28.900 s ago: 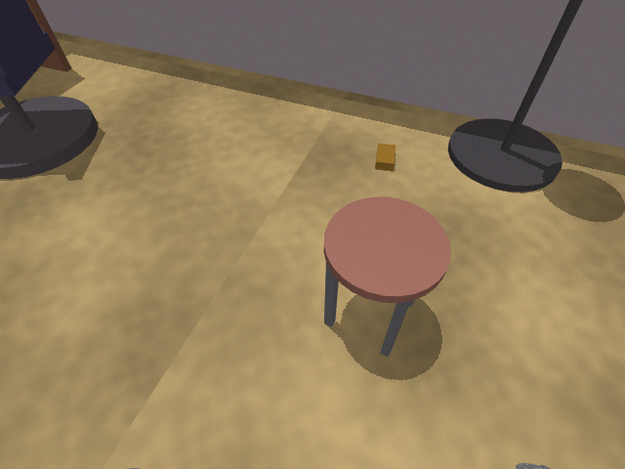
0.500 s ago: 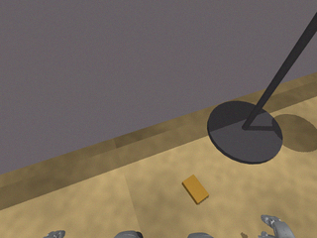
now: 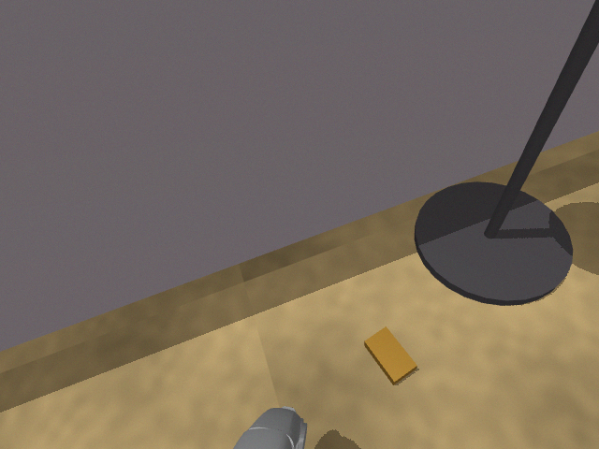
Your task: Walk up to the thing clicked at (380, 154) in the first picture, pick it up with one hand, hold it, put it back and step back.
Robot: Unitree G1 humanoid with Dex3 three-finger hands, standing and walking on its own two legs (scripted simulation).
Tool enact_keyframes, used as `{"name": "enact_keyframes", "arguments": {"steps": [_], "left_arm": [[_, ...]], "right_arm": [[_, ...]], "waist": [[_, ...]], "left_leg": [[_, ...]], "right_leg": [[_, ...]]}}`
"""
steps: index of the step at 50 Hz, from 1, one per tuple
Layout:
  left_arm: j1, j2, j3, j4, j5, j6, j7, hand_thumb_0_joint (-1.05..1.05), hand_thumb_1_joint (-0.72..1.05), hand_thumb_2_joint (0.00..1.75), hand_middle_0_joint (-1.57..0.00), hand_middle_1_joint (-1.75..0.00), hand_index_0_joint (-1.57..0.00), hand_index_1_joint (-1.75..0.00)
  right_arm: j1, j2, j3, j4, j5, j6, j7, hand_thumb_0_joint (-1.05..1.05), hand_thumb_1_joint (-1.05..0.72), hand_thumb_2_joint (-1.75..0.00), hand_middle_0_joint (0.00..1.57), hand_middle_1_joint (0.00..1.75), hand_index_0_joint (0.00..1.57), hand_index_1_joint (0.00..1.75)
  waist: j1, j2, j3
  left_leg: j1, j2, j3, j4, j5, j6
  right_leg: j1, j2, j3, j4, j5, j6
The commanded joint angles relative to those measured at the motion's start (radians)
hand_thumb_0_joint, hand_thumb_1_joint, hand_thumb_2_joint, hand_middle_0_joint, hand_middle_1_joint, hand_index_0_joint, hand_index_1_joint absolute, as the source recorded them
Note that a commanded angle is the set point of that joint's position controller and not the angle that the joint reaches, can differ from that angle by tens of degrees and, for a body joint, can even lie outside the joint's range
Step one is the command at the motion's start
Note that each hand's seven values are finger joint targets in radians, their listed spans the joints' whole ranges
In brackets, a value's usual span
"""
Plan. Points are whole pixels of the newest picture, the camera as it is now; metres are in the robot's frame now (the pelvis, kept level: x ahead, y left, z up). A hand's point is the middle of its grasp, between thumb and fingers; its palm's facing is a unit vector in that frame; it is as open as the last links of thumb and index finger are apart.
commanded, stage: walk up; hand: right
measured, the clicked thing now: (389, 355) +0.43 -0.16 -0.75
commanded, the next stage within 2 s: none
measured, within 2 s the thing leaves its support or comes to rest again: neither
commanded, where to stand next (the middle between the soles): +0.03 +0.04 m, yaw +1 degrees
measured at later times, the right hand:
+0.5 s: hand (446, 406) +0.18 -0.17 -0.14, palm faces -0.02 +0.92 -0.39, open 7.4 cm
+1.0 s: hand out of the picture -0.03 -0.25 -0.17, palm faces +0.06 +0.93 -0.36, open 7.4 cm
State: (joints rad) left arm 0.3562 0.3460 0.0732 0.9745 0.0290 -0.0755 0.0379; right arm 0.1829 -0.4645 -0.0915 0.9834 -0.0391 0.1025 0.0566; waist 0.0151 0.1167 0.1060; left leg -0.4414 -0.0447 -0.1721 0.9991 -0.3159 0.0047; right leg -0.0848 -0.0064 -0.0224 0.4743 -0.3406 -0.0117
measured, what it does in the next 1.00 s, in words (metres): steps on the spot: left foot, then right foot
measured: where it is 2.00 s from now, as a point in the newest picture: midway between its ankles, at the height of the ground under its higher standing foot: outside the picture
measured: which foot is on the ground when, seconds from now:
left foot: up 0.00-0.20, down 0.22-0.76, up 0.78-1.00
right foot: down 0.00-0.24, up 0.26-0.70, down 0.72-1.00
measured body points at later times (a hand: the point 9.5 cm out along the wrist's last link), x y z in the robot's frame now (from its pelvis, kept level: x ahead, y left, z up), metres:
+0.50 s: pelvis +0.01 +0.07 -0.02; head +0.06 +0.10 +0.43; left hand +0.07 +0.39 -0.16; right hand +0.18 -0.22 -0.11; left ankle +0.10 +0.18 -0.74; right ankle -0.01 -0.07 -0.67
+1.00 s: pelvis -0.03 +0.04 -0.01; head -0.03 +0.01 +0.44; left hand +0.06 +0.36 -0.10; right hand -0.03 -0.29 -0.15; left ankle -0.02 +0.18 -0.69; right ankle -0.04 -0.09 -0.74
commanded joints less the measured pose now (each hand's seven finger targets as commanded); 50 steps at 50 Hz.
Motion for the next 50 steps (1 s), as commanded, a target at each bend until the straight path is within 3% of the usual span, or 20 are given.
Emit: {"name": "enact_keyframes", "arguments": {"steps": [1, 4, 9, 10, 11, 12, 13, 14, 17, 23, 27, 33, 35, 36, 38, 39, 41, 43, 47, 50], "left_arm": [[0.064, 0.323, 0.081, -0.091, -0.003, -0.029, 0.020, 0.00, 0.90, 0.90, -0.20, -0.30, -0.20, -0.30], [0.042, 0.331, 0.077, -0.121, -0.007, -0.027, 0.014, 0.00, 0.90, 0.90, -0.20, -0.30, -0.20, -0.30], [-0.081, 0.305, 0.047, -0.171, -0.022, 0.018, 0.001, 0.00, 0.90, 0.90, -0.20, -0.30, -0.20, -0.30], [-0.067, 0.268, 0.029, -0.175, -0.037, 0.027, 0.002, 0.00, 0.90, 0.90, -0.20, -0.30, -0.20, -0.30], [-0.024, 0.219, 0.013, -0.187, -0.048, 0.032, 0.003, 0.00, 0.90, 0.90, -0.20, -0.30, -0.20, -0.30], [0.028, 0.173, -0.005, -0.190, -0.051, 0.046, 0.012, 0.00, 0.90, 0.90, -0.20, -0.30, -0.20, -0.30], [0.046, 0.229, 0.018, -0.170, -0.045, 0.069, 0.027, 0.00, 0.90, 0.90, -0.20, -0.30, -0.20, -0.30], [0.027, 0.265, 0.030, -0.152, -0.046, 0.073, 0.027, 0.00, 0.90, 0.90, -0.20, -0.30, -0.20, -0.30], [0.051, 0.263, 0.024, -0.115, -0.051, 0.087, 0.016, 0.00, 0.90, 0.90, -0.20, -0.30, -0.20, -0.30], [-0.027, 0.257, 0.031, -0.156, -0.012, 0.127, 0.000, 0.00, 0.90, 0.90, -0.20, -0.30, -0.20, -0.30], [-0.039, 0.274, 0.049, -0.181, 0.012, 0.139, -0.023, 0.00, 0.90, 0.90, -0.20, -0.30, -0.20, -0.30], [0.052, 0.268, 0.050, -0.128, -0.005, 0.110, -0.054, 0.00, 0.90, 0.90, -0.20, -0.30, -0.20, -0.30], [0.091, 0.259, 0.054, -0.088, -0.002, 0.092, -0.052, 0.00, 0.90, 0.90, -0.20, -0.30, -0.20, -0.30], [0.076, 0.268, 0.061, -0.082, 0.007, 0.084, -0.047, 0.00, 0.90, 0.90, -0.20, -0.30, -0.20, -0.30], [-0.057, 0.428, 0.075, -0.165, 0.028, 0.066, -0.027, 0.00, 0.90, 0.90, -0.20, -0.30, -0.20, -0.30], [-0.136, 0.450, 0.075, -0.169, 0.013, 0.060, -0.021, 0.00, 0.90, 0.90, -0.20, -0.30, -0.20, -0.30], [-0.242, 0.347, 0.045, -0.175, 0.022, 0.038, -0.006, 0.00, 0.90, 0.90, -0.20, -0.30, -0.20, -0.30], [-0.180, 0.328, 0.041, -0.158, 0.005, 0.018, -0.003, 0.00, 0.90, 0.90, -0.20, -0.30, -0.20, -0.30], [-0.033, 0.376, 0.078, -0.138, 0.018, 0.010, -0.029, 0.00, 0.90, 0.90, -0.20, -0.30, -0.20, -0.30], [-0.019, 0.384, 0.080, -0.158, 0.012, 0.007, -0.037, 0.00, 0.90, 0.90, -0.20, -0.30, -0.20, -0.30]], "right_arm": [[-0.141, -0.133, -0.027, -0.154, 0.009, -0.057, 0.011, 0.00, -0.90, -0.90, 0.20, 0.30, 0.20, 0.30], [-0.126, -0.117, -0.019, -0.155, 0.016, -0.070, 0.014, 0.00, -0.90, -0.90, 0.20, 0.30, 0.20, 0.30], [0.009, -0.089, -0.021, -0.088, 0.035, -0.084, -0.011, 0.00, -0.90, -0.90, 0.20, 0.30, 0.20, 0.30], [0.058, -0.123, -0.031, -0.073, 0.033, -0.093, -0.021, 0.00, -0.90, -0.90, 0.20, 0.30, 0.20, 0.30], [0.099, -0.208, -0.059, -0.076, 0.026, -0.098, -0.029, 0.00, -0.90, -0.90, 0.20, 0.30, 0.20, 0.30], [0.082, -0.224, -0.055, -0.117, 0.028, -0.099, -0.040, 0.00, -0.90, -0.90, 0.20, 0.30, 0.20, 0.30], [-0.003, -0.230, -0.050, -0.154, 0.026, -0.090, -0.046, 0.00, -0.90, -0.90, 0.20, 0.30, 0.20, 0.30], [-0.055, -0.209, -0.048, -0.168, 0.026, -0.080, -0.049, 0.00, -0.90, -0.90, 0.20, 0.30, 0.20, 0.30], [-0.141, -0.154, -0.031, -0.198, 0.028, -0.075, -0.065, 0.00, -0.90, -0.90, 0.20, 0.30, 0.20, 0.30], [-0.068, -0.172, -0.050, -0.204, 0.026, -0.098, -0.097, 0.00, -0.90, -0.90, 0.20, 0.30, 0.20, 0.30], [-0.041, -0.184, -0.064, -0.207, 0.023, -0.109, -0.118, 0.00, -0.90, -0.90, 0.20, 0.30, 0.20, 0.30], [-0.162, -0.202, -0.064, -0.239, -0.007, -0.104, -0.098, 0.00, -0.90, -0.90, 0.20, 0.30, 0.20, 0.30], [-0.148, -0.172, -0.049, -0.233, 0.003, -0.082, -0.082, 0.00, -0.90, -0.90, 0.20, 0.30, 0.20, 0.30], [-0.099, -0.133, -0.033, -0.222, 0.005, -0.069, -0.080, 0.00, -0.90, -0.90, 0.20, 0.30, 0.20, 0.30], [-0.090, -0.095, -0.023, -0.221, 0.018, -0.063, -0.076, 0.00, -0.90, -0.90, 0.20, 0.30, 0.20, 0.30], [-0.161, -0.173, -0.044, -0.198, 0.010, -0.068, -0.082, 0.00, -0.90, -0.90, 0.20, 0.30, 0.20, 0.30], [-0.091, -0.162, -0.048, -0.143, 0.029, -0.069, -0.064, 0.00, -0.90, -0.90, 0.20, 0.30, 0.20, 0.30], [0.059, -0.146, -0.038, -0.102, 0.040, -0.065, -0.052, 0.00, -0.90, -0.90, 0.20, 0.30, 0.20, 0.30], [0.001, -0.183, -0.043, -0.147, 0.014, -0.107, -0.021, 0.00, -0.90, -0.90, 0.20, 0.30, 0.20, 0.30], [-0.007, -0.187, -0.035, -0.163, 0.010, -0.128, -0.009, 0.00, -0.90, -0.90, 0.20, 0.30, 0.20, 0.30]], "waist": [[0.055, -0.264, 0.004], [0.045, -0.293, 0.027], [-0.039, -0.301, -0.035], [-0.069, -0.191, -0.080], [-0.086, 0.029, -0.151], [-0.055, 0.120, -0.185], [-0.043, 0.073, -0.178], [-0.026, 0.049, -0.122], [0.008, 0.015, -0.103], [-0.052, -0.004, -0.099], [-0.060, 0.004, -0.135], [-0.011, 0.137, -0.196], [0.010, 0.049, -0.169], [0.004, -0.047, -0.142], [-0.002, -0.312, -0.025], [0.024, -0.266, 0.051], [-0.048, -0.153, 0.085], [-0.066, -0.187, -0.003], [0.043, -0.334, -0.058], [0.052, -0.336, 0.009]], "left_leg": [[-0.208, 0.046, -0.008, -0.084, -0.012, -0.011], [-0.125, 0.067, 0.047, -0.189, -0.018, 0.001], [0.307, 0.024, 0.225, -0.481, 0.172, 0.037], [0.416, 0.017, 0.218, -0.551, 0.305, 0.047], [0.522, 0.180, -0.009, -0.556, 0.594, 0.104], [0.484, 0.361, -0.260, -0.623, 0.689, 0.188], [0.323, 0.410, -0.302, -0.635, 0.471, 0.273], [0.197, 0.380, -0.252, -0.648, 0.376, 0.277], [0.149, 0.269, -0.053, -0.625, 0.204, 0.194], [0.212, 0.365, -0.116, -0.596, 0.319, 0.259], [0.259, 0.392, -0.158, -0.604, 0.091, 0.249], [0.121, 0.324, -0.023, -0.578, -0.219, 0.188], [-0.004, 0.248, 0.051, -0.459, -0.290, 0.135], [-0.104, 0.197, 0.087, -0.324, -0.339, 0.097], [-0.239, -0.004, 0.100, 0.047, -0.267, 0.009], [-0.125, 0.045, -0.014, 0.113, -0.266, 0.007], [-0.067, 0.037, -0.041, 0.161, -0.114, 0.012], [-0.160, -0.013, -0.023, 0.141, -0.040, 0.013], [-0.224, 0.031, 0.091, -0.016, -0.146, -0.016], [-0.227, 0.078, 0.111, -0.139, -0.202, -0.007]], "right_leg": [[0.177, -0.280, 0.224, -0.146, 0.450, -0.138], [0.126, -0.281, 0.148, -0.115, 0.540, -0.162], [-0.123, -0.169, -0.011, 0.139, 0.663, -0.101], [-0.175, -0.111, -0.037, 0.291, 0.597, -0.064], [-0.301, -0.028, -0.056, 0.536, 0.289, -0.021], [-0.348, 0.079, 0.039, 0.657, -0.256, -0.013], [-0.262, 0.027, 0.119, 0.716, -0.341, -0.016], [-0.226, 0.019, 0.129, 0.746, -0.316, -0.016], [-0.281, 0.031, 0.141, 0.729, -0.195, -0.008], [-0.411, 0.046, 0.199, 0.756, -0.188, 0.030], [-0.458, 0.032, 0.224, 0.756, -0.152, 0.034], [-0.230, -0.011, 0.044, 0.335, -0.199, 0.005], [-0.080, 0.037, -0.002, 0.112, -0.039, -0.011], [-0.028, 0.043, 0.057, 0.075, -0.038, -0.018], [-0.286, -0.359, 0.717, -0.257, -0.490, -0.187], [-0.483, -0.423, 0.765, -0.295, -0.496, -0.270], [-0.460, -0.270, 0.461, -0.162, -0.242, -0.198], [-0.195, -0.201, 0.316, -0.126, -0.124, -0.128], [0.053, -0.252, 0.407, -0.172, -0.388, -0.203], [0.059, -0.314, 0.408, -0.165, -0.311, -0.245]]}}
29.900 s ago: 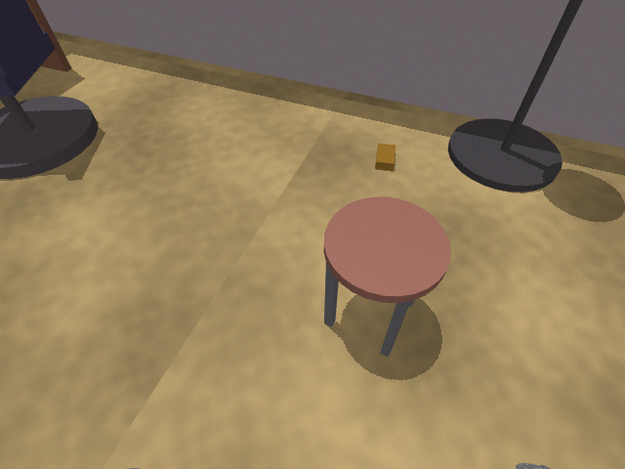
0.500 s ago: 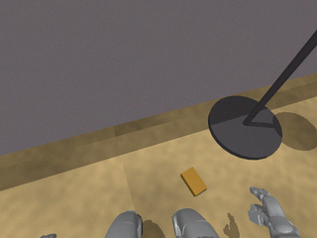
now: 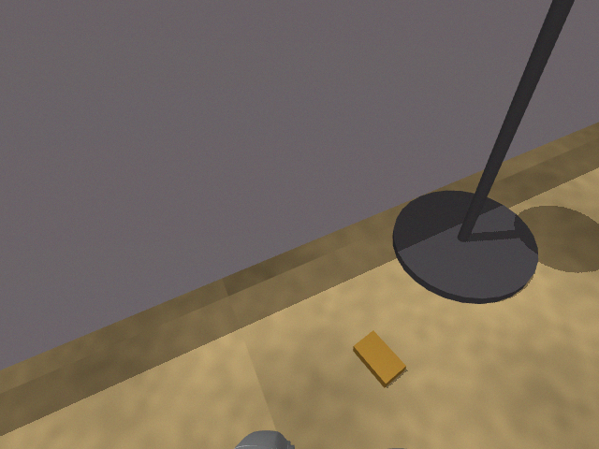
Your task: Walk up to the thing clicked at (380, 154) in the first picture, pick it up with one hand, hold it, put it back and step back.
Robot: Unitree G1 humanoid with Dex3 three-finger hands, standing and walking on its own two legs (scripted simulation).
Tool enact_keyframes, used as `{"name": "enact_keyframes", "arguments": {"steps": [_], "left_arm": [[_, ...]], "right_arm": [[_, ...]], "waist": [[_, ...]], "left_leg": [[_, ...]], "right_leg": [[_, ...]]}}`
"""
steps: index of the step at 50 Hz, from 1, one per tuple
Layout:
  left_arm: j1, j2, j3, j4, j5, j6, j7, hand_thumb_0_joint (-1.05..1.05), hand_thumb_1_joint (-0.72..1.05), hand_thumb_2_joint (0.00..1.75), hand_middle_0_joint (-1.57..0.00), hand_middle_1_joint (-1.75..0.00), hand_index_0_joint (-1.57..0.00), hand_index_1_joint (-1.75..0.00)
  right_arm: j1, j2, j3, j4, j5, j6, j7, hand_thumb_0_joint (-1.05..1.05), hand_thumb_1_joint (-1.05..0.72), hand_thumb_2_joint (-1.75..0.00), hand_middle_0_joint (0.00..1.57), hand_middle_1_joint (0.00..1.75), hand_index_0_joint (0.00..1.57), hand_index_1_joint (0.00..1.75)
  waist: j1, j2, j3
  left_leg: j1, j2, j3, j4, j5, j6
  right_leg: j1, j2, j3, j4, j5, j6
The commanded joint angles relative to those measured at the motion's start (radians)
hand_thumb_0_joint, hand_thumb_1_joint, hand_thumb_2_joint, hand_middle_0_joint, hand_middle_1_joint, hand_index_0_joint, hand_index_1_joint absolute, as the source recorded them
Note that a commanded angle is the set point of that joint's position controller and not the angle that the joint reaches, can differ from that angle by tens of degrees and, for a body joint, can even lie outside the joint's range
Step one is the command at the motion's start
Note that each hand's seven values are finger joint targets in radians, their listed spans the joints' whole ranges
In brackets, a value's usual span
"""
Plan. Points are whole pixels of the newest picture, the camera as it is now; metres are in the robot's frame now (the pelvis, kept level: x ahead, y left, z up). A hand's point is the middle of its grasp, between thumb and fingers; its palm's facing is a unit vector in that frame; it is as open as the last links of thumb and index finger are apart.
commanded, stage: walk up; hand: right
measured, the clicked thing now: (378, 358) +0.47 -0.19 -0.74
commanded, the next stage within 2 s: none
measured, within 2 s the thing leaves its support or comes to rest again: neither
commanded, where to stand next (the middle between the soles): +0.06 +0.00 m, yaw +3 degrees
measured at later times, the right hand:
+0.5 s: hand out of the picture +0.10 -0.27 -0.11, palm faces -0.05 +0.85 -0.52, open 7.4 cm
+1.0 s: hand out of the picture +0.11 -0.30 -0.15, palm faces -0.13 +0.91 -0.39, open 7.4 cm
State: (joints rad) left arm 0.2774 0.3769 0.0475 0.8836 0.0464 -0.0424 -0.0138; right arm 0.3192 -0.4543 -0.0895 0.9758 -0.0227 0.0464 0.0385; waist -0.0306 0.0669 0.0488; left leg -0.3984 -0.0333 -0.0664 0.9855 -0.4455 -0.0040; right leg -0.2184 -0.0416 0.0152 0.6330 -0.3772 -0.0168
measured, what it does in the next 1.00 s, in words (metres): steps on the spot: left foot, then right foot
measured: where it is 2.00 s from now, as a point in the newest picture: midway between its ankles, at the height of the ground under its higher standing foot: outside the picture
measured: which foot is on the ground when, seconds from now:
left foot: up 0.00-0.12, down 0.14-0.62, up 0.64-1.00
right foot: down 0.00-0.16, up 0.18-0.56, down 0.58-1.00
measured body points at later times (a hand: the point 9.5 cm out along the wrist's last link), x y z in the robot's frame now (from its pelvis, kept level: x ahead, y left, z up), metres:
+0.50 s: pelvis +0.05 +0.02 +0.00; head +0.11 +0.06 +0.44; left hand +0.13 +0.33 -0.15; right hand +0.11 -0.31 -0.08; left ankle +0.04 +0.15 -0.73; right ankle +0.13 -0.12 -0.68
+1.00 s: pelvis +0.01 -0.02 -0.01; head +0.03 -0.03 +0.44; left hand +0.08 +0.31 -0.10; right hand +0.11 -0.34 -0.13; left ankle -0.03 +0.10 -0.71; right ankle +0.11 -0.11 -0.73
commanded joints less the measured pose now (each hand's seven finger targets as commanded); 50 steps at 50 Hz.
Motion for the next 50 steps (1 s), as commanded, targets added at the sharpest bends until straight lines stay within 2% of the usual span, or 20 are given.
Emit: {"name": "enact_keyframes", "arguments": {"steps": [1, 6, 7, 8, 9, 10, 12, 14, 16, 18, 24, 27, 29, 30, 31, 32, 36, 42, 46, 50], "left_arm": [[0.073, 0.344, 0.101, -0.070, -0.005, -0.025, 0.012, 0.00, 0.90, 0.90, -0.20, -0.30, -0.20, -0.30], [-0.047, 0.255, 0.071, -0.143, -0.013, -0.001, -0.007, 0.00, 0.90, 0.90, -0.20, -0.30, -0.20, -0.30], [-0.073, 0.190, 0.051, -0.178, -0.027, 0.003, -0.009, 0.00, 0.90, 0.90, -0.20, -0.30, -0.20, -0.30], [-0.074, 0.132, 0.030, -0.211, -0.036, 0.009, -0.006, 0.00, 0.90, 0.90, -0.20, -0.30, -0.20, -0.30], [-0.107, 0.228, 0.059, -0.212, -0.033, 0.025, 0.003, 0.00, 0.90, 0.90, -0.20, -0.30, -0.20, -0.30], [-0.105, 0.267, 0.077, -0.204, -0.030, 0.022, 0.004, 0.00, 0.90, 0.90, -0.20, -0.30, -0.20, -0.30], [-0.035, 0.260, 0.085, -0.143, -0.038, 0.032, -0.014, 0.00, 0.90, 0.90, -0.20, -0.30, -0.20, -0.30], [0.042, 0.218, 0.075, -0.108, -0.036, 0.055, -0.016, 0.00, 0.90, 0.90, -0.20, -0.30, -0.20, -0.30], [0.027, 0.190, 0.072, -0.118, -0.029, 0.081, -0.013, 0.00, 0.90, 0.90, -0.20, -0.30, -0.20, -0.30], [0.018, 0.181, 0.070, -0.125, -0.032, 0.097, -0.010, 0.00, 0.90, 0.90, -0.20, -0.30, -0.20, -0.30], [-0.047, 0.207, 0.081, -0.160, -0.039, 0.104, 0.012, 0.00, 0.90, 0.90, -0.20, -0.30, -0.20, -0.30], [-0.045, 0.211, 0.082, -0.162, -0.023, 0.086, 0.009, 0.00, 0.90, 0.90, -0.20, -0.30, -0.20, -0.30], [-0.010, 0.215, 0.086, -0.147, -0.006, 0.073, 0.000, 0.00, 0.90, 0.90, -0.20, -0.30, -0.20, -0.30], [-0.013, 0.264, 0.099, -0.159, 0.003, 0.067, -0.002, 0.00, 0.90, 0.90, -0.20, -0.30, -0.20, -0.30], [-0.033, 0.318, 0.115, -0.185, 0.014, 0.067, -0.008, 0.00, 0.90, 0.90, -0.20, -0.30, -0.20, -0.30], [-0.004, 0.331, 0.116, -0.172, -0.010, 0.077, -0.010, 0.00, 0.90, 0.90, -0.20, -0.30, -0.20, -0.30], [-0.096, 0.211, 0.086, -0.196, -0.027, 0.088, 0.016, 0.00, 0.90, 0.90, -0.20, -0.30, -0.20, -0.30], [-0.039, 0.275, 0.088, -0.137, -0.034, 0.024, 0.038, 0.00, 0.90, 0.90, -0.20, -0.30, -0.20, -0.30], [-0.047, 0.326, 0.093, -0.124, -0.010, 0.001, 0.039, 0.00, 0.90, 0.90, -0.20, -0.30, -0.20, -0.30], [-0.130, 0.324, 0.084, -0.125, 0.004, 0.005, 0.025, 0.00, 0.90, 0.90, -0.20, -0.30, -0.20, -0.30]], "right_arm": [[-0.149, -0.196, -0.036, -0.155, -0.006, -0.080, 0.014, 0.00, -0.90, -0.90, 0.20, 0.30, 0.20, 0.30], [0.206, -0.161, -0.047, -0.059, 0.008, -0.123, -0.004, 0.00, -0.90, -0.90, 0.20, 0.30, 0.20, 0.30], [0.318, -0.250, -0.071, -0.047, 0.000, -0.135, -0.022, 0.00, -0.90, -0.90, 0.20, 0.30, 0.20, 0.30], [0.300, -0.324, -0.080, -0.070, -0.007, -0.151, -0.039, 0.00, -0.90, -0.90, 0.20, 0.30, 0.20, 0.30], [0.208, -0.331, -0.067, -0.103, -0.006, -0.145, -0.038, 0.00, -0.90, -0.90, 0.20, 0.30, 0.20, 0.30], [0.154, -0.352, -0.071, -0.130, -0.003, -0.145, -0.038, 0.00, -0.90, -0.90, 0.20, 0.30, 0.20, 0.30], [0.083, -0.276, -0.051, -0.144, 0.014, -0.161, -0.054, 0.00, -0.90, -0.90, 0.20, 0.30, 0.20, 0.30], [0.091, -0.242, -0.036, -0.133, 0.023, -0.166, -0.079, 0.00, -0.90, -0.90, 0.20, 0.30, 0.20, 0.30], [0.080, -0.219, -0.024, -0.147, 0.020, -0.165, -0.099, 0.00, -0.90, -0.90, 0.20, 0.30, 0.20, 0.30], [0.026, -0.206, -0.019, -0.176, 0.029, -0.152, -0.112, 0.00, -0.90, -0.90, 0.20, 0.30, 0.20, 0.30], [-0.027, -0.200, -0.027, -0.242, 0.012, -0.096, -0.116, 0.00, -0.90, -0.90, 0.20, 0.30, 0.20, 0.30], [-0.024, -0.217, -0.030, -0.234, 0.032, -0.078, -0.122, 0.00, -0.90, -0.90, 0.20, 0.30, 0.20, 0.30], [-0.031, -0.211, -0.016, -0.228, 0.057, -0.067, -0.127, 0.00, -0.90, -0.90, 0.20, 0.30, 0.20, 0.30], [-0.012, -0.171, -0.004, -0.231, 0.066, -0.064, -0.129, 0.00, -0.90, -0.90, 0.20, 0.30, 0.20, 0.30], [0.030, -0.125, 0.003, -0.229, 0.072, -0.060, -0.138, 0.00, -0.90, -0.90, 0.20, 0.30, 0.20, 0.30], [-0.005, -0.133, -0.002, -0.218, 0.079, -0.053, -0.161, 0.00, -0.90, -0.90, 0.20, 0.30, 0.20, 0.30], [-0.037, -0.173, -0.015, -0.183, 0.067, -0.037, -0.144, 0.00, -0.90, -0.90, 0.20, 0.30, 0.20, 0.30], [-0.081, -0.144, -0.017, -0.190, -0.002, -0.025, -0.069, 0.00, -0.90, -0.90, 0.20, 0.30, 0.20, 0.30], [-0.017, -0.175, -0.044, -0.160, -0.022, -0.017, -0.032, 0.00, -0.90, -0.90, 0.20, 0.30, 0.20, 0.30], [0.117, -0.129, -0.048, -0.089, -0.009, -0.027, -0.002, 0.00, -0.90, -0.90, 0.20, 0.30, 0.20, 0.30]], "waist": [[0.107, -0.267, 0.092], [-0.073, -0.167, -0.001], [-0.123, 0.034, -0.029], [-0.088, 0.174, 0.025], [-0.061, -0.006, 0.055], [-0.038, -0.016, 0.109], [0.014, -0.079, 0.149], [0.041, -0.002, 0.107], [0.041, 0.029, 0.098], [0.049, 0.075, 0.096], [0.015, 0.148, -0.020], [0.009, 0.143, -0.084], [0.047, 0.072, -0.110], [0.059, -0.071, -0.149], [0.043, -0.278, -0.199], [0.085, -0.372, -0.227], [0.049, -0.178, -0.163], [0.067, -0.092, -0.124], [0.033, -0.159, -0.007], [-0.028, -0.268, 0.027]], "left_leg": [[-0.232, 0.063, 0.030, -0.169, -0.088, 0.004], [0.324, -0.004, 0.144, -0.571, 0.156, 0.020], [0.470, 0.116, -0.122, -0.637, 0.100, 0.039], [0.466, 0.363, -0.543, -0.746, 0.073, 0.081], [0.343, 0.459, -0.670, -0.795, -0.071, 0.181], [0.258, 0.478, -0.651, -0.798, -0.121, 0.236], [0.243, 0.339, -0.357, -0.750, 0.058, 0.130], [0.230, 0.264, -0.152, -0.649, 0.587, 0.043], [0.136, 0.260, -0.054, -0.591, 0.982, 0.066], [0.115, 0.263, -0.016, -0.570, 1.097, 0.076], [0.248, 0.296, -0.017, -0.420, 0.898, 0.183], [0.324, 0.313, -0.048, -0.302, 0.946, 0.173], [0.273, 0.247, -0.004, -0.156, 0.861, 0.109], [0.178, 0.154, 0.025, -0.016, 0.632, 0.053], [-0.041, -0.001, 0.034, 0.155, -0.008, 0.018], [-0.043, -0.049, 0.028, 0.229, -0.301, 0.021], [-0.077, -0.038, -0.063, 0.318, -0.136, 0.025], [-0.088, 0.020, -0.095, -0.026, -0.061, 0.018], [-0.007, 0.033, -0.037, -0.110, -0.166, 0.049], [0.266, 0.018, 0.093, -0.328, -0.064, 0.080]], "right_leg": [[0.158, -0.263, 0.331, -0.319, -0.216, -0.237], [-0.094, -0.083, 0.041, 0.101, 0.173, -0.131], [-0.292, -0.006, -0.007, 0.401, 0.104, -0.074], [-0.523, 0.106, 0.044, 0.512, -0.186, -0.020], [-0.503, 0.055, 0.142, 0.520, -0.178, -0.021], [-0.495, 0.000, 0.154, 0.520, -0.153, -0.024], [-0.451, -0.019, 0.184, 0.488, -0.009, -0.012], [-0.360, 0.003, 0.144, 0.433, 0.073, 0.001], [-0.264, 0.035, 0.144, 0.448, 0.092, 0.015], [-0.249, 0.073, 0.139, 0.442, 0.090, 0.021], [-0.251, 0.059, 0.094, 0.258, 0.048, 0.018], [-0.188, 0.039, 0.035, 0.034, 0.068, -0.003], [-0.030, 0.045, 0.013, -0.210, 0.351, -0.035], [0.091, -0.021, 0.116, -0.175, 0.756, -0.084], [0.276, -0.183, 0.316, -0.056, 1.202, -0.176], [0.222, -0.272, 0.408, -0.086, 1.303, -0.295], [0.148, -0.158, 0.219, -0.092, 0.913, -0.207], [0.156, -0.233, 0.404, -0.247, -0.110, -0.204], [-0.047, -0.288, 0.461, -0.364, -0.385, -0.199], [-0.299, -0.208, 0.265, -0.413, -0.386, -0.121]]}}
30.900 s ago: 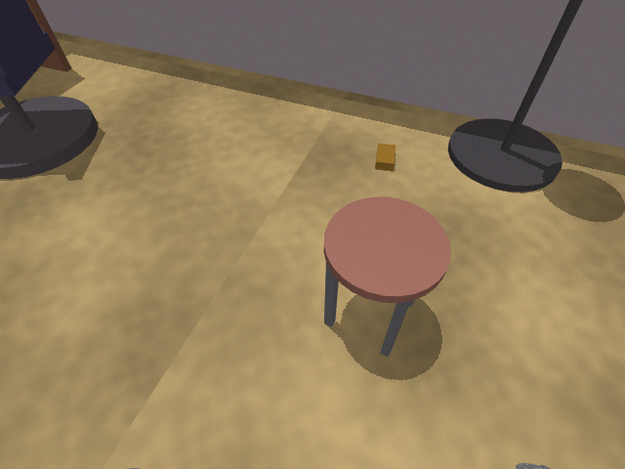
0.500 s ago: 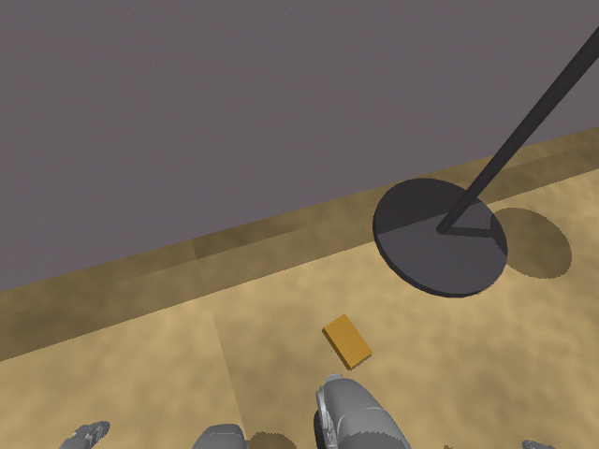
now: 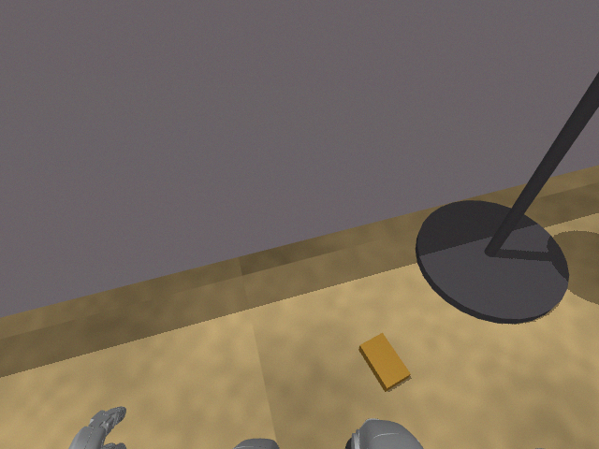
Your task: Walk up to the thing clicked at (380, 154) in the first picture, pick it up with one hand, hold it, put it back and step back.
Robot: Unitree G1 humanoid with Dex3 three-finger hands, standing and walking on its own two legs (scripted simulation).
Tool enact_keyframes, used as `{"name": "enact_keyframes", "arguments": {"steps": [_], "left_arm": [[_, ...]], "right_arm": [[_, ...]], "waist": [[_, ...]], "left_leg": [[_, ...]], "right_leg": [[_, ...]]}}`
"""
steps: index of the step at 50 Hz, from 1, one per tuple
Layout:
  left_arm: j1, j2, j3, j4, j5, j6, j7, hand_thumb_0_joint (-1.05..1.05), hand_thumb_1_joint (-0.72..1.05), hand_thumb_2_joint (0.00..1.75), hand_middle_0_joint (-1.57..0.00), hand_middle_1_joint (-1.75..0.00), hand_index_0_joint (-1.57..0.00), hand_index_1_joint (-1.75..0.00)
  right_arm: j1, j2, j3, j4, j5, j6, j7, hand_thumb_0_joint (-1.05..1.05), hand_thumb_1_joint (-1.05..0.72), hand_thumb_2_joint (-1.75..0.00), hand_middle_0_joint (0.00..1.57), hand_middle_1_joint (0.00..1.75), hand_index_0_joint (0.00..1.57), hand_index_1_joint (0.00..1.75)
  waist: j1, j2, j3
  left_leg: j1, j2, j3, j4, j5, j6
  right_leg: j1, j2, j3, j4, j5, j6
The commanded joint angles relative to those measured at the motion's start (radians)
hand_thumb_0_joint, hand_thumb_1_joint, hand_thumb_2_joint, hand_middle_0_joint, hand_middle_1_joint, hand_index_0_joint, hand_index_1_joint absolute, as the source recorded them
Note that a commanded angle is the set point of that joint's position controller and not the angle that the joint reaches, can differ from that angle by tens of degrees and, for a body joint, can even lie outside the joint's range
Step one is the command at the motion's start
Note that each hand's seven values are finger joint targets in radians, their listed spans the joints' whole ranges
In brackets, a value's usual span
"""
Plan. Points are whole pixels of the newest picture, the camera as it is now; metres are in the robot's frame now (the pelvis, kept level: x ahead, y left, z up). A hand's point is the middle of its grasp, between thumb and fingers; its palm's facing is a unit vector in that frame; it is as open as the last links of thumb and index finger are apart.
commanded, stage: walk up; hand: right
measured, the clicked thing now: (383, 361) +0.43 -0.22 -0.73
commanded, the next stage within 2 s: none
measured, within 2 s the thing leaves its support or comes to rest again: neither
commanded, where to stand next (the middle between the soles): +0.05 +0.01 m, yaw -5 degrees
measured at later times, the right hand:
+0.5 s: hand out of the picture +0.02 -0.28 -0.15, palm faces +0.09 +0.92 -0.37, open 7.4 cm
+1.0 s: hand out of the picture +0.01 -0.27 -0.12, palm faces +0.06 +0.83 -0.55, open 7.4 cm
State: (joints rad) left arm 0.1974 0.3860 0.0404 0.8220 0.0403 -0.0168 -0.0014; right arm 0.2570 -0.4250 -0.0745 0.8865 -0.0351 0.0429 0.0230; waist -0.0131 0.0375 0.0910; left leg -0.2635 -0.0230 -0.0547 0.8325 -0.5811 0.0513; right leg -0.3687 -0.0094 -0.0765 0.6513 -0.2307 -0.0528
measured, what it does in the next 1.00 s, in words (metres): steps on the spot: left foot, then right foot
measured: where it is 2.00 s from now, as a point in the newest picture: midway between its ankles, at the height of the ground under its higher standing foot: outside the picture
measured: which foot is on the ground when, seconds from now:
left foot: up 0.00-0.02, down 0.04-0.46, up 0.48-0.76, down 0.78-1.00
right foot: down 0.00-0.08, up 0.10-0.42, down 0.44-0.80, up 0.82-1.00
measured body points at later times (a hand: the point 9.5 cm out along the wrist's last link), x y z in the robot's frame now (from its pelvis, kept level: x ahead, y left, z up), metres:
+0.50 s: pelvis +0.03 +0.00 +0.00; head +0.06 -0.02 +0.45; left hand +0.13 +0.31 -0.10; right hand +0.01 -0.33 -0.12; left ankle -0.03 +0.13 -0.70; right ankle +0.10 -0.12 -0.72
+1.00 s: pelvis -0.03 +0.03 -0.01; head +0.03 +0.08 +0.43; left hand +0.12 +0.34 -0.15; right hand +0.01 -0.31 -0.08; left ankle +0.05 +0.17 -0.72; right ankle -0.07 -0.14 -0.63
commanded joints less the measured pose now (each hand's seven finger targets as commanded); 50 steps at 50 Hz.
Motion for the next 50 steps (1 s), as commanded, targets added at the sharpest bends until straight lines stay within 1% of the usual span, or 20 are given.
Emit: {"name": "enact_keyframes", "arguments": {"steps": [1, 2, 4, 5, 9, 12, 17, 21, 22, 23, 24, 25, 29, 36, 38, 39, 40, 42, 45, 50], "left_arm": [[-0.065, 0.292, 0.083, -0.065, 0.007, -0.013, 0.007, 0.00, 0.90, 0.90, -0.20, -0.30, -0.20, -0.30], [-0.069, 0.255, 0.072, -0.065, 0.003, -0.005, 0.003, 0.00, 0.90, 0.90, -0.20, -0.30, -0.20, -0.30], [-0.058, 0.152, 0.045, -0.080, -0.016, 0.005, 0.000, 0.00, 0.90, 0.90, -0.20, -0.30, -0.20, -0.30], [-0.077, 0.240, 0.074, -0.059, -0.014, 0.002, 0.008, 0.00, 0.90, 0.90, -0.20, -0.30, -0.20, -0.30], [0.060, 0.232, 0.080, -0.005, -0.032, -0.014, -0.025, 0.00, 0.90, 0.90, -0.20, -0.30, -0.20, -0.30], [0.056, 0.245, 0.077, -0.024, -0.037, -0.024, -0.041, 0.00, 0.90, 0.90, -0.20, -0.30, -0.20, -0.30], [0.038, 0.223, 0.068, -0.022, -0.035, -0.060, -0.031, 0.00, 0.90, 0.90, -0.20, -0.30, -0.20, -0.30], [0.223, 0.212, 0.078, 0.061, -0.029, -0.072, 0.035, 0.00, 0.90, 0.90, -0.20, -0.30, -0.20, -0.30], [0.286, 0.254, 0.089, 0.068, -0.024, -0.077, 0.049, 0.00, 0.90, 0.90, -0.20, -0.30, -0.20, -0.30], [0.301, 0.315, 0.096, 0.058, -0.011, -0.082, 0.059, 0.00, 0.90, 0.90, -0.20, -0.30, -0.20, -0.30], [0.254, 0.372, 0.102, 0.017, -0.029, -0.079, 0.063, 0.00, 0.90, 0.90, -0.20, -0.30, -0.20, -0.30], [0.183, 0.368, 0.109, 0.008, -0.044, -0.075, 0.063, 0.00, 0.90, 0.90, -0.20, -0.30, -0.20, -0.30], [0.076, 0.270, 0.068, -0.009, -0.037, -0.067, 0.067, 0.00, 0.90, 0.90, -0.20, -0.30, -0.20, -0.30], [-0.090, 0.238, 0.061, -0.084, -0.010, 0.041, 0.015, 0.00, 0.90, 0.90, -0.20, -0.30, -0.20, -0.30], [-0.141, 0.221, 0.064, -0.101, -0.029, 0.067, 0.006, 0.00, 0.90, 0.90, -0.20, -0.30, -0.20, -0.30], [-0.143, 0.186, 0.059, -0.107, -0.043, 0.077, 0.006, 0.00, 0.90, 0.90, -0.20, -0.30, -0.20, -0.30], [-0.115, 0.129, 0.046, -0.116, -0.052, 0.083, 0.008, 0.00, 0.90, 0.90, -0.20, -0.30, -0.20, -0.30], [-0.089, 0.206, 0.081, -0.098, -0.029, 0.108, 0.027, 0.00, 0.90, 0.90, -0.20, -0.30, -0.20, -0.30], [-0.036, 0.228, 0.100, -0.063, -0.031, 0.104, -0.002, 0.00, 0.90, 0.90, -0.20, -0.30, -0.20, -0.30], [-0.001, 0.264, 0.104, -0.034, -0.043, 0.035, -0.052, 0.00, 0.90, 0.90, -0.20, -0.30, -0.20, -0.30]], "right_arm": [[0.208, -0.146, -0.060, 0.015, 0.003, -0.033, 0.014, 0.00, -0.90, -0.90, 0.20, 0.30, 0.20, 0.30], [0.230, -0.143, -0.060, 0.020, -0.002, -0.043, 0.009, 0.00, -0.90, -0.90, 0.20, 0.30, 0.20, 0.30], [0.148, -0.268, -0.082, -0.034, -0.026, -0.066, -0.006, 0.00, -0.90, -0.90, 0.20, 0.30, 0.20, 0.30], [0.064, -0.320, -0.087, -0.064, -0.022, -0.068, -0.012, 0.00, -0.90, -0.90, 0.20, 0.30, 0.20, 0.30], [0.037, -0.251, -0.073, -0.055, -0.002, -0.114, -0.020, 0.00, -0.90, -0.90, 0.20, 0.30, 0.20, 0.30], [0.114, -0.250, -0.077, -0.060, -0.004, -0.118, -0.001, 0.00, -0.90, -0.90, 0.20, 0.30, 0.20, 0.30], [0.118, -0.224, -0.065, -0.085, -0.004, -0.087, 0.016, 0.00, -0.90, -0.90, 0.20, 0.30, 0.20, 0.30], [0.075, -0.152, -0.032, -0.116, 0.025, -0.044, 0.007, 0.00, -0.90, -0.90, 0.20, 0.30, 0.20, 0.30], [0.078, -0.118, -0.021, -0.130, 0.028, -0.040, 0.001, 0.00, -0.90, -0.90, 0.20, 0.30, 0.20, 0.30], [0.109, -0.072, -0.011, -0.142, 0.035, -0.038, -0.007, 0.00, -0.90, -0.90, 0.20, 0.30, 0.20, 0.30], [0.168, -0.125, -0.022, -0.123, 0.039, -0.016, -0.019, 0.00, -0.90, -0.90, 0.20, 0.30, 0.20, 0.30], [0.134, -0.191, -0.034, -0.096, 0.035, -0.002, -0.029, 0.00, -0.90, -0.90, 0.20, 0.30, 0.20, 0.30], [0.112, -0.177, -0.041, -0.060, 0.040, 0.007, -0.018, 0.00, -0.90, -0.90, 0.20, 0.30, 0.20, 0.30], [0.141, -0.174, -0.031, 0.010, 0.081, -0.043, -0.081, 0.00, -0.90, -0.90, 0.20, 0.30, 0.20, 0.30], [0.190, -0.194, -0.042, 0.035, 0.063, -0.059, -0.089, 0.00, -0.90, -0.90, 0.20, 0.30, 0.20, 0.30], [0.167, -0.248, -0.057, 0.021, 0.042, -0.068, -0.092, 0.00, -0.90, -0.90, 0.20, 0.30, 0.20, 0.30], [0.099, -0.341, -0.080, -0.020, 0.017, -0.073, -0.094, 0.00, -0.90, -0.90, 0.20, 0.30, 0.20, 0.30], [-0.034, -0.383, -0.081, -0.090, 0.009, -0.075, -0.101, 0.00, -0.90, -0.90, 0.20, 0.30, 0.20, 0.30], [-0.071, -0.289, -0.073, -0.064, 0.011, -0.084, -0.120, 0.00, -0.90, -0.90, 0.20, 0.30, 0.20, 0.30], [0.012, -0.252, -0.080, -0.112, -0.027, -0.111, -0.058, 0.00, -0.90, -0.90, 0.20, 0.30, 0.20, 0.30]], "waist": [[-0.059, -0.235, -0.018], [-0.076, -0.196, -0.021], [-0.056, 0.142, 0.049], [-0.058, 0.075, 0.142], [0.010, 0.003, 0.052], [-0.046, 0.110, 0.055], [-0.056, 0.185, 0.103], [0.043, 0.024, -0.027], [0.078, -0.043, -0.084], [0.069, -0.214, -0.131], [0.036, -0.183, -0.197], [0.024, -0.143, -0.151], [-0.012, -0.134, -0.049], [-0.002, -0.363, -0.125], [-0.053, -0.202, -0.188], [-0.064, -0.029, -0.164], [-0.040, 0.210, -0.129], [-0.018, 0.166, -0.100], [0.033, 0.050, -0.082], [-0.065, 0.315, -0.225]], "left_leg": [[0.199, -0.005, 0.107, -0.273, 0.135, 0.025], [0.236, -0.004, 0.091, -0.393, 0.148, 0.027], [0.103, 0.347, -0.548, -0.700, -0.366, 0.135], [-0.114, 0.435, -0.607, -0.728, -0.449, 0.201], [0.190, 0.261, -0.257, -0.649, -0.045, 0.113], [0.227, 0.264, -0.236, -0.673, -0.126, 0.133], [0.087, 0.230, -0.060, -0.578, 0.162, 0.148], [-0.060, 0.123, 0.115, -0.142, 0.670, 0.056], [-0.117, 0.094, 0.112, -0.003, 0.574, 0.025], [-0.263, 0.000, 0.075, 0.175, 0.167, -0.013], [-0.205, 0.002, -0.022, 0.301, -0.024, -0.028], [-0.161, 0.069, -0.073, 0.353, -0.041, -0.019], [-0.149, 0.078, -0.088, 0.276, 0.073, -0.015], [-0.069, 0.030, 0.105, 0.003, 0.189, -0.083], [0.041, 0.013, 0.130, -0.248, 0.437, -0.086], [0.078, 0.107, -0.016, -0.331, 0.608, -0.061], [0.071, 0.368, -0.373, -0.387, 0.781, 0.045], [-0.127, 0.542, -0.537, -0.421, 0.757, 0.272], [-0.100, 0.341, -0.248, -0.319, 0.666, 0.178], [0.267, 0.266, -0.289, -0.466, -0.295, 0.157]], "right_leg": [[-0.176, -0.190, 0.290, -0.400, -0.524, -0.049], [-0.181, -0.135, 0.225, -0.312, -0.494, -0.005], [-0.337, 0.073, 0.068, 0.196, -0.314, 0.078], [-0.263, 0.040, 0.201, 0.304, -0.264, 0.067], [-0.306, 0.044, 0.213, 0.316, -0.116, 0.048], [-0.304, 0.017, 0.160, 0.253, -0.114, 0.060], [-0.084, -0.009, 0.076, 0.009, -0.103, 0.061], [0.320, 0.066, -0.036, -0.179, 0.235, 0.048], [0.410, -0.010, 0.055, -0.183, 0.307, 0.014], [0.495, -0.217, 0.378, -0.213, 0.468, -0.069], [0.376, -0.430, 0.659, -0.251, 0.449, -0.227], [0.250, -0.460, 0.707, -0.290, 0.284, -0.281], [0.089, -0.253, 0.307, -0.227, 0.344, -0.154], [0.119, -0.190, 0.175, -0.017, 0.739, -0.183], [0.063, -0.127, 0.137, 0.143, 0.464, -0.096], [-0.068, -0.060, 0.120, 0.261, 0.217, -0.033], [-0.252, 0.068, 0.120, 0.424, -0.263, 0.026], [-0.196, 0.033, 0.282, 0.694, -0.407, 0.032], [-0.206, 0.066, 0.331, 0.806, -0.227, 0.053], [-0.303, 0.056, 0.133, 0.407, -0.255, 0.071]]}}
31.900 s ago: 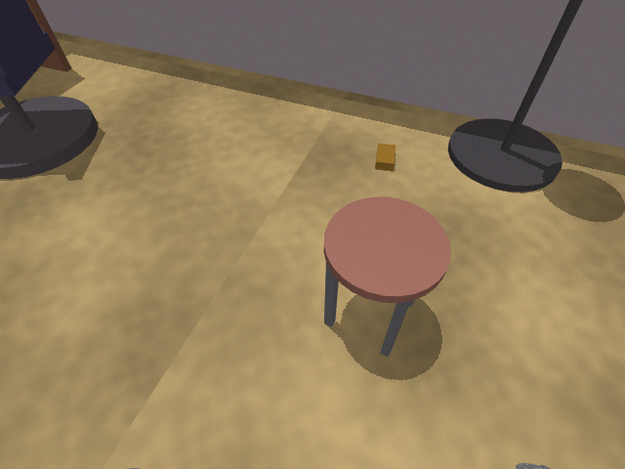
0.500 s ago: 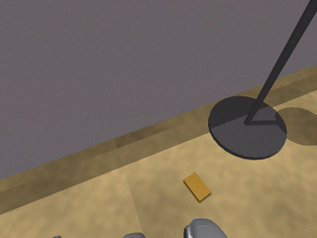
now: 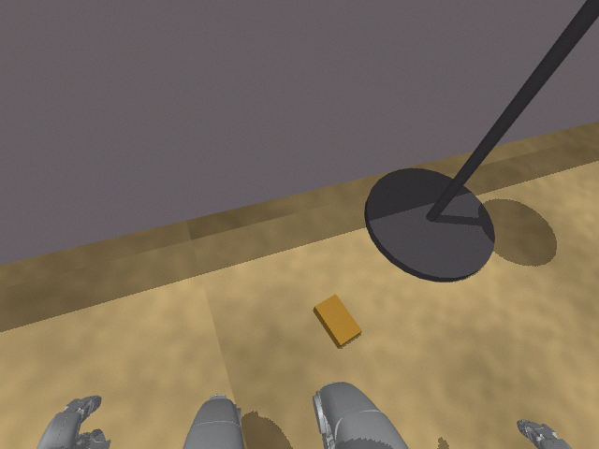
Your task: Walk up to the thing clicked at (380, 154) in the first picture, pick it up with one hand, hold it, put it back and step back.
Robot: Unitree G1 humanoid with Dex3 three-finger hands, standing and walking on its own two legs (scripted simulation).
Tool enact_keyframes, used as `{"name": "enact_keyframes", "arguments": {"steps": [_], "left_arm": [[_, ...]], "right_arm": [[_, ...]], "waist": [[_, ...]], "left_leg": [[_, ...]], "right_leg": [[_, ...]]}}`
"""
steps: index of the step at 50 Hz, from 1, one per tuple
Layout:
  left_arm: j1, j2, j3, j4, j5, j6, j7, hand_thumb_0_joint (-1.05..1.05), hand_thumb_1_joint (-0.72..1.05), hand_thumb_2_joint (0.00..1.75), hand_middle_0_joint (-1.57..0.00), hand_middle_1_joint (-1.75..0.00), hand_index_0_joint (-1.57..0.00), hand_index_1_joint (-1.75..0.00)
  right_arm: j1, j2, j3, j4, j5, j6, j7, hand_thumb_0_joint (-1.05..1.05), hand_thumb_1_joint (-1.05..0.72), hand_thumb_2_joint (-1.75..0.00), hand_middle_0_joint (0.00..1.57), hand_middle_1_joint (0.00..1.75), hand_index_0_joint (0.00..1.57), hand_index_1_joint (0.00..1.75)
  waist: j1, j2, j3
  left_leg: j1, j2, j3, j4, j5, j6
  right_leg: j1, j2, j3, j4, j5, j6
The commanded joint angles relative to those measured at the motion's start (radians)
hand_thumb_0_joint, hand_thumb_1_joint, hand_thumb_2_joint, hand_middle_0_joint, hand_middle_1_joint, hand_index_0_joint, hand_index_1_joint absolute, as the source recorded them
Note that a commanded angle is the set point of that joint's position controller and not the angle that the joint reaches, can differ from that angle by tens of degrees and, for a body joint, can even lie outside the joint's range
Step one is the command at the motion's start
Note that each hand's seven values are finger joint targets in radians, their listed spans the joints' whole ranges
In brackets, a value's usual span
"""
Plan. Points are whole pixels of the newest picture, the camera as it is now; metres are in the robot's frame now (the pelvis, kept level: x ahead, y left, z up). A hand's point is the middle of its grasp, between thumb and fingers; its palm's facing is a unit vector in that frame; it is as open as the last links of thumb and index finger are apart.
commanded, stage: walk up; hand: right
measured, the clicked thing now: (336, 320) +0.48 -0.21 -0.72
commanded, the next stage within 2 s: none
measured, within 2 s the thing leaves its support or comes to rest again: neither
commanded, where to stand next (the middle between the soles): +0.08 -0.01 m, yaw +0 degrees
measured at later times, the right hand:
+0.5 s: hand out of the picture +0.05 -0.29 -0.14, palm faces +0.01 +0.94 -0.34, open 7.4 cm
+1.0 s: hand (521, 428) +0.13 -0.36 -0.16, palm faces -0.01 +0.87 -0.49, open 7.4 cm
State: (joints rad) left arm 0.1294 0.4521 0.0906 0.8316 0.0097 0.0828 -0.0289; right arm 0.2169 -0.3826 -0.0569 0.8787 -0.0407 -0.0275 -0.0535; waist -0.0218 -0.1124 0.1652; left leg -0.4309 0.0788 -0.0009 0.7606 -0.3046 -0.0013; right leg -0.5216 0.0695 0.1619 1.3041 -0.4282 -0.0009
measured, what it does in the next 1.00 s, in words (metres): steps on the spot: right foot, then left foot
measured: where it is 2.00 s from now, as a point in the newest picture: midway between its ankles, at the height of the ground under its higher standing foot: outside the picture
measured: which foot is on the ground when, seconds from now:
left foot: down 0.00-0.14, up 0.16-0.50, down 0.52-0.94, up 0.96-1.00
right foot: up 0.00-0.12, down 0.14-0.56, up 0.58-0.88, down 0.90-1.00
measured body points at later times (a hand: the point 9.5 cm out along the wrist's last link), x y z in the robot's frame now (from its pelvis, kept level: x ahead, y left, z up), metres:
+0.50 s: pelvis +0.03 -0.01 +0.02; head +0.04 -0.02 +0.47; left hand +0.07 +0.34 -0.08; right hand +0.05 -0.33 -0.11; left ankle +0.14 +0.14 -0.69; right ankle -0.02 -0.16 -0.71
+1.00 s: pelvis +0.01 -0.06 -0.02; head +0.07 -0.07 +0.43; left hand +0.11 +0.25 -0.13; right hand +0.13 -0.41 -0.12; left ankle +0.10 +0.12 -0.68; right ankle +0.07 -0.18 -0.71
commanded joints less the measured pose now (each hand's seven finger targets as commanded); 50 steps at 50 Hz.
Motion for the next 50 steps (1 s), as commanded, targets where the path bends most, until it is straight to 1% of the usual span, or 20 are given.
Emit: {"name": "enact_keyframes", "arguments": {"steps": [1, 4, 6, 8, 9, 10, 13, 20, 24, 26, 28, 29, 30, 33, 40, 45, 47, 48, 49, 50], "left_arm": [[0.058, 0.199, 0.047, -0.044, -0.009, -0.075, -0.025, 0.00, 0.90, 0.90, -0.20, -0.30, -0.20, -0.30], [0.111, 0.168, 0.038, -0.015, 0.003, -0.103, -0.020, 0.00, 0.90, 0.90, -0.20, -0.30, -0.20, -0.30], [0.302, 0.160, 0.059, 0.076, 0.027, -0.123, -0.002, 0.00, 0.90, 0.90, -0.20, -0.30, -0.20, -0.30], [0.342, 0.306, 0.080, 0.038, 0.053, -0.141, 0.018, 0.00, 0.90, 0.90, -0.20, -0.30, -0.20, -0.30], [0.285, 0.375, 0.089, 0.030, 0.018, -0.142, 0.016, 0.00, 0.90, 0.90, -0.20, -0.30, -0.20, -0.30], [0.194, 0.352, 0.078, 0.019, 0.020, -0.149, 0.016, 0.00, 0.90, 0.90, -0.20, -0.30, -0.20, -0.30], [0.119, 0.233, 0.039, -0.011, 0.014, -0.186, 0.025, 0.00, 0.90, 0.90, -0.20, -0.30, -0.20, -0.30], [0.060, 0.215, 0.032, -0.020, 0.018, -0.179, 0.034, 0.00, 0.90, 0.90, -0.20, -0.30, -0.20, -0.30], [0.109, 0.184, 0.013, -0.007, 0.008, -0.122, 0.028, 0.00, 0.90, 0.90, -0.20, -0.30, -0.20, -0.30], [0.207, 0.109, -0.009, 0.002, 0.003, -0.097, 0.025, 0.00, 0.90, 0.90, -0.20, -0.30, -0.20, -0.30], [0.303, 0.063, -0.027, -0.026, -0.003, -0.091, 0.022, 0.00, 0.90, 0.90, -0.20, -0.30, -0.20, -0.30], [0.235, 0.139, -0.002, -0.038, 0.007, -0.077, 0.033, 0.00, 0.90, 0.90, -0.20, -0.30, -0.20, -0.30], [0.194, 0.177, 0.014, -0.029, 0.012, -0.075, 0.040, 0.00, 0.90, 0.90, -0.20, -0.30, -0.20, -0.30], [0.161, 0.176, 0.031, -0.030, 0.006, -0.055, 0.027, 0.00, 0.90, 0.90, -0.20, -0.30, -0.20, -0.30], [0.091, 0.127, 0.030, -0.036, -0.019, -0.024, 0.033, 0.00, 0.90, 0.90, -0.20, -0.30, -0.20, -0.30], [0.225, 0.145, 0.038, 0.049, -0.010, -0.061, 0.054, 0.00, 0.90, 0.90, -0.20, -0.30, -0.20, -0.30], [0.131, 0.280, 0.056, 0.001, 0.017, -0.074, 0.058, 0.00, 0.90, 0.90, -0.20, -0.30, -0.20, -0.30], [0.089, 0.382, 0.081, -0.010, -0.002, -0.076, 0.054, 0.00, 0.90, 0.90, -0.20, -0.30, -0.20, -0.30], [0.024, 0.357, 0.077, -0.014, 0.001, -0.081, 0.059, 0.00, 0.90, 0.90, -0.20, -0.30, -0.20, -0.30], [-0.032, 0.291, 0.059, -0.038, 0.007, -0.083, 0.063, 0.00, 0.90, 0.90, -0.20, -0.30, -0.20, -0.30]], "right_arm": [[0.039, -0.308, -0.107, -0.110, -0.023, -0.032, 0.029, 0.00, -0.90, -0.90, 0.20, 0.30, 0.20, 0.30], [0.048, -0.330, -0.114, -0.100, -0.017, -0.004, 0.053, 0.00, -0.90, -0.90, 0.20, 0.30, 0.20, 0.30], [0.048, -0.275, -0.091, -0.103, -0.003, 0.020, 0.056, 0.00, -0.90, -0.90, 0.20, 0.30, 0.20, 0.30], [-0.041, -0.162, -0.058, -0.169, 0.017, 0.020, 0.050, 0.00, -0.90, -0.90, 0.20, 0.30, 0.20, 0.30], [-0.130, -0.265, -0.071, -0.176, 0.013, 0.010, 0.051, 0.00, -0.90, -0.90, 0.20, 0.30, 0.20, 0.30], [-0.128, -0.301, -0.072, -0.151, 0.022, -0.004, 0.061, 0.00, -0.90, -0.90, 0.20, 0.30, 0.20, 0.30], [0.114, -0.286, -0.089, -0.035, 0.023, 0.006, 0.095, 0.00, -0.90, -0.90, 0.20, 0.30, 0.20, 0.30], [0.075, -0.222, -0.066, -0.048, 0.034, 0.028, 0.123, 0.00, -0.90, -0.90, 0.20, 0.30, 0.20, 0.30], [0.042, -0.199, -0.047, -0.006, 0.041, -0.005, 0.085, 0.00, -0.90, -0.90, 0.20, 0.30, 0.20, 0.30], [0.168, -0.242, -0.057, 0.046, 0.032, -0.044, 0.054, 0.00, -0.90, -0.90, 0.20, 0.30, 0.20, 0.30], [0.202, -0.358, -0.078, 0.023, 0.015, -0.068, 0.041, 0.00, -0.90, -0.90, 0.20, 0.30, 0.20, 0.30], [0.184, -0.398, -0.081, 0.019, 0.028, -0.061, 0.031, 0.00, -0.90, -0.90, 0.20, 0.30, 0.20, 0.30], [0.162, -0.399, -0.087, 0.009, 0.031, -0.060, 0.025, 0.00, -0.90, -0.90, 0.20, 0.30, 0.20, 0.30], [0.136, -0.338, -0.062, -0.001, 0.035, -0.057, 0.001, 0.00, -0.90, -0.90, 0.20, 0.30, 0.20, 0.30], [0.024, -0.290, -0.053, -0.080, 0.023, -0.035, -0.027, 0.00, -0.90, -0.90, 0.20, 0.30, 0.20, 0.30], [-0.110, -0.230, -0.030, -0.136, 0.040, 0.046, -0.008, 0.00, -0.90, -0.90, 0.20, 0.30, 0.20, 0.30], [-0.045, -0.163, -0.019, -0.125, 0.046, 0.065, -0.014, 0.00, -0.90, -0.90, 0.20, 0.30, 0.20, 0.30], [-0.056, -0.236, -0.040, -0.106, 0.036, 0.072, -0.024, 0.00, -0.90, -0.90, 0.20, 0.30, 0.20, 0.30], [-0.071, -0.272, -0.046, -0.082, 0.027, 0.070, -0.021, 0.00, -0.90, -0.90, 0.20, 0.30, 0.20, 0.30], [-0.062, -0.290, -0.057, -0.058, 0.030, 0.068, -0.012, 0.00, -0.90, -0.90, 0.20, 0.30, 0.20, 0.30]], "waist": [[-0.061, 0.503, -0.248], [-0.025, 0.476, -0.140], [0.084, 0.193, -0.139], [0.123, -0.105, -0.001], [0.131, -0.014, 0.113], [0.091, 0.017, 0.186], [-0.011, 0.056, 0.083], [-0.009, -0.118, 0.019], [0.015, -0.124, -0.014], [-0.014, 0.121, -0.129], [0.021, 0.301, -0.201], [-0.006, 0.276, -0.189], [-0.007, 0.244, -0.174], [0.011, 0.207, -0.178], [0.009, 0.354, -0.208], [0.094, 0.283, -0.236], [0.038, -0.031, -0.209], [0.065, -0.094, -0.219], [0.038, -0.053, -0.153], [0.017, -0.003, -0.120]], "left_leg": [[0.375, 0.183, -0.351, -0.406, -0.554, 0.219], [0.175, 0.149, -0.238, -0.355, -0.321, 0.195], [-0.116, 0.028, -0.075, -0.018, -0.340, 0.118], [-0.597, -0.140, -0.075, 0.463, -0.288, 0.039], [-0.554, -0.028, -0.212, 0.388, -0.186, 0.040], [-0.438, 0.009, -0.226, 0.355, -0.102, 0.040], [-0.310, -0.014, -0.157, 0.321, 0.050, 0.014], [0.052, -0.001, -0.050, 0.034, 0.134, -0.015], [0.157, -0.047, 0.026, -0.146, 0.128, -0.009], [0.295, -0.069, 0.001, -0.320, 0.198, -0.011], [0.414, 0.246, -0.522, -0.381, 0.222, 0.126], [0.368, 0.325, -0.646, -0.398, 0.199, 0.243], [0.337, 0.325, -0.641, -0.391, 0.175, 0.281], [0.251, 0.207, -0.377, -0.316, 0.286, 0.193], [0.121, 0.170, -0.191, -0.176, 0.818, 0.235], [-0.025, 0.017, -0.137, 0.108, 0.332, 0.113], [-0.220, -0.172, -0.125, 0.386, -0.307, 0.041], [-0.161, -0.161, -0.211, 0.507, -0.364, 0.039], [-0.148, -0.130, -0.243, 0.572, -0.314, 0.037], [-0.148, -0.122, -0.228, 0.593, -0.248, 0.037]], "right_leg": [[-0.100, -0.033, -0.133, -0.342, -0.113, 0.025], [0.180, -0.055, -0.189, -0.731, -0.188, -0.013], [0.573, -0.008, -0.221, -0.936, 0.063, -0.021], [0.530, -0.415, 0.530, -1.149, -0.498, -0.106], [0.292, -0.560, 0.670, -1.276, -0.747, -0.230], [0.171, -0.533, 0.605, -1.295, -0.700, -0.259], [0.317, -0.335, 0.159, -1.114, -0.227, -0.192], [0.118, -0.272, -0.129, -1.075, -0.067, -0.142], [0.178, -0.261, -0.163, -0.869, 0.188, -0.168], [0.223, -0.171, -0.233, -0.473, 0.233, -0.126], [0.015, -0.065, -0.165, -0.237, -0.134, -0.057], [-0.021, -0.096, -0.119, -0.180, -0.183, -0.056], [-0.042, -0.135, -0.078, -0.172, -0.185, -0.050], [-0.002, -0.157, -0.059, -0.170, -0.081, -0.039], [0.082, -0.109, -0.127, -0.253, -0.065, 0.003], [0.302, -0.044, -0.212, -0.724, 0.280, -0.002], [0.274, -0.415, 0.313, -0.877, 0.448, -0.131], [0.165, -0.563, 0.518, -0.965, 0.335, -0.288], [0.079, -0.559, 0.518, -0.994, 0.208, -0.316], [0.075, -0.460, 0.319, -0.938, 0.201, -0.261]]}}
